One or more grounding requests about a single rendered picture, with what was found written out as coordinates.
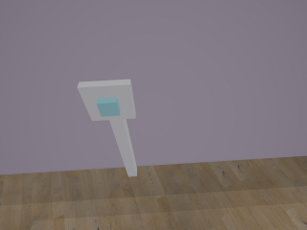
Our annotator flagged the panel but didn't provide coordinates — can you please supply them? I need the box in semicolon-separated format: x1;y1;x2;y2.
77;79;137;177

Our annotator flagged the button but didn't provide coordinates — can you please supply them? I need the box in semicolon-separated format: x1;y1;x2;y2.
96;97;121;117

